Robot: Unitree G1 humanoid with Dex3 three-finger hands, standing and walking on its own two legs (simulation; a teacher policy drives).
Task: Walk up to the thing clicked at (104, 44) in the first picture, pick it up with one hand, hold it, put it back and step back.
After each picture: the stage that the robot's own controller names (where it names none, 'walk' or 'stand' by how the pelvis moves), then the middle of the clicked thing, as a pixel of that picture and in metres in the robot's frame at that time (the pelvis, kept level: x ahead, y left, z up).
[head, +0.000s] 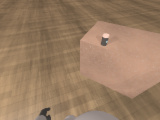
stand; (104, 39) +0.81 -0.13 +0.02
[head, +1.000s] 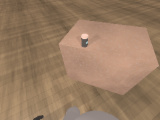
walk; (84, 40) +0.71 +0.11 +0.04
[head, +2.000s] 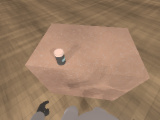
stand; (60, 57) +0.44 +0.23 +0.05
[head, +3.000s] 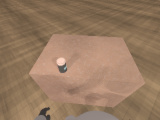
stand; (62, 65) +0.42 +0.23 +0.01
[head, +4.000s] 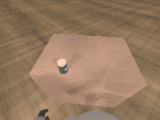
stand; (62, 66) +0.41 +0.22 +0.01
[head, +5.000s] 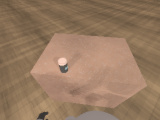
stand; (63, 65) +0.42 +0.22 +0.01
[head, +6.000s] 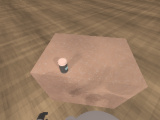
stand; (63, 65) +0.42 +0.22 +0.01
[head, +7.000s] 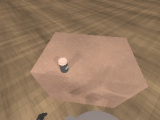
rise first; (63, 65) +0.42 +0.22 +0.01
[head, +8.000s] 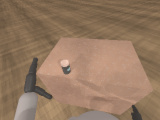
rise first; (65, 67) +0.42 +0.24 +0.02
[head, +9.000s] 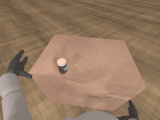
go down; (62, 66) +0.42 +0.22 +0.02
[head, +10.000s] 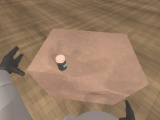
go down; (61, 63) +0.43 +0.22 +0.03
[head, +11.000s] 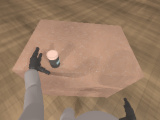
close in; (54, 59) +0.42 +0.23 +0.06
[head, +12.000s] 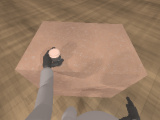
close; (56, 58) +0.43 +0.23 +0.07
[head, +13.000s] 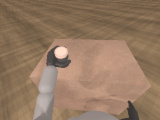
lift; (62, 57) +0.34 +0.17 +0.22
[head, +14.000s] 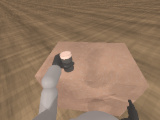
lift; (67, 61) +0.34 +0.16 +0.19
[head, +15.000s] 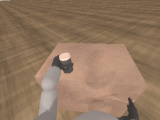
hold; (66, 63) +0.34 +0.16 +0.18
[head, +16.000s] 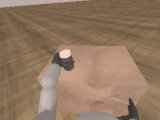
hold; (67, 60) +0.33 +0.15 +0.22
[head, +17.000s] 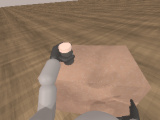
crouch; (67, 54) +0.33 +0.15 +0.27
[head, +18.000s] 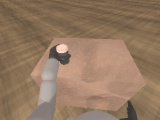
crouch; (63, 54) +0.39 +0.18 +0.19
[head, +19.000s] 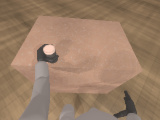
lower; (51, 54) +0.45 +0.24 +0.07
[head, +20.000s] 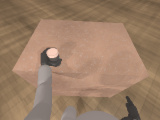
lower; (54, 57) +0.42 +0.23 +0.07
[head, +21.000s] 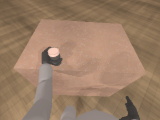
lower; (55, 57) +0.43 +0.22 +0.07
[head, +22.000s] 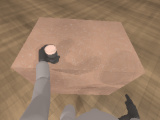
lower; (52, 54) +0.45 +0.24 +0.07
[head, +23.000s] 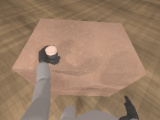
loosen; (53, 55) +0.44 +0.24 +0.07
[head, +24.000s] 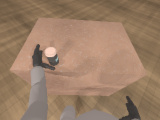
withdraw; (52, 56) +0.43 +0.24 +0.07
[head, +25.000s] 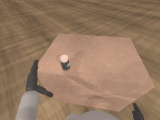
sink last; (65, 62) +0.44 +0.23 +0.05
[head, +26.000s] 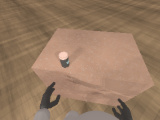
stand; (64, 60) +0.44 +0.23 +0.04
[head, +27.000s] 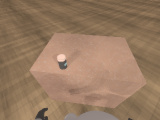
stand; (62, 62) +0.45 +0.24 +0.03
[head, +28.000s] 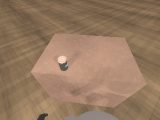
stand; (63, 63) +0.45 +0.23 +0.01
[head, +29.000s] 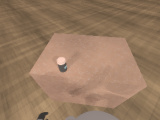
stand; (62, 64) +0.43 +0.23 +0.01
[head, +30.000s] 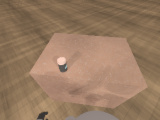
stand; (62, 64) +0.43 +0.23 +0.01
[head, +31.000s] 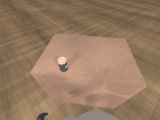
stand; (63, 64) +0.43 +0.23 +0.01
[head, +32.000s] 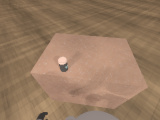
walk; (63, 64) +0.43 +0.22 +0.01
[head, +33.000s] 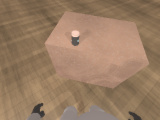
walk; (75, 38) +0.65 +0.18 +0.02
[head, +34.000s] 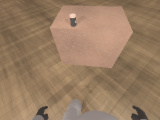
walk; (73, 20) +0.96 +0.27 +0.04
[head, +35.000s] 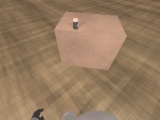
stand; (75, 24) +1.06 +0.23 +0.03
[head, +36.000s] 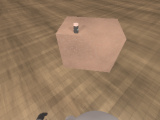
stand; (76, 28) +1.06 +0.22 +0.01
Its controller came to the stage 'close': yes
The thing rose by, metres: 0.24
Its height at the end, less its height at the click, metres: +0.00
